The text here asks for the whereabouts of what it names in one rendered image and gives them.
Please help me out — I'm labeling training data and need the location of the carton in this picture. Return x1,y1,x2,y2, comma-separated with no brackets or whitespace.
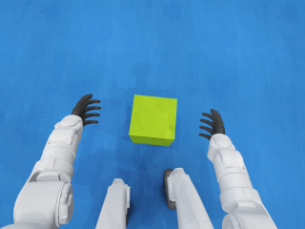
129,94,177,147

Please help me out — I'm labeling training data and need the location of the right robot upper arm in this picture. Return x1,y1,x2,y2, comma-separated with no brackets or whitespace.
221,212,277,229

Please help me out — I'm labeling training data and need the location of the robot right hand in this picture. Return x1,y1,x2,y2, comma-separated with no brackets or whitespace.
199,109,226,140

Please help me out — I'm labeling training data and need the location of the left robot forearm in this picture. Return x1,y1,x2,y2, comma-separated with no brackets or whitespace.
13,114,83,222

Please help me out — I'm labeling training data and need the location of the left robot upper arm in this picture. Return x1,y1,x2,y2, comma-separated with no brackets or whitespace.
0,180,74,229

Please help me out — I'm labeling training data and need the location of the robot left hand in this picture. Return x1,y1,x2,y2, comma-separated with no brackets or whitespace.
71,94,101,127

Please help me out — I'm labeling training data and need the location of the robot right shin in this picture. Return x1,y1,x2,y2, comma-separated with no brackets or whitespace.
169,168,190,201

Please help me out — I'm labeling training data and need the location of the right robot forearm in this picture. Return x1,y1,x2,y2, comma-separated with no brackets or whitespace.
207,134,277,229

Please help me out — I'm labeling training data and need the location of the right robot thigh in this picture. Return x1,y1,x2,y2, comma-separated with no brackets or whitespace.
167,173,214,229

